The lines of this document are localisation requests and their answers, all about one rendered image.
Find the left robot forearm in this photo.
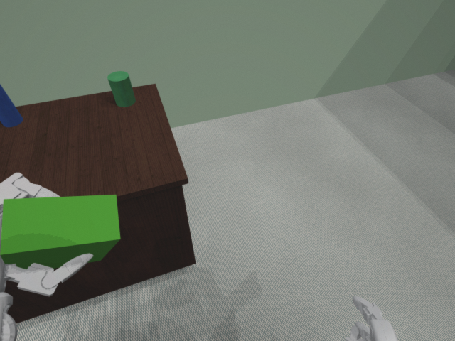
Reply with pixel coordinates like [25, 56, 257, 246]
[0, 292, 18, 341]

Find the table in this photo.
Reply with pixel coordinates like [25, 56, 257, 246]
[0, 84, 196, 323]

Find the sponge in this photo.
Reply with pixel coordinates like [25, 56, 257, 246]
[0, 195, 121, 269]

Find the robot left hand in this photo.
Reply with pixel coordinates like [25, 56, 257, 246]
[0, 173, 93, 297]

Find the robot right hand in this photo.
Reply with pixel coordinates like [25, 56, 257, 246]
[346, 296, 398, 341]

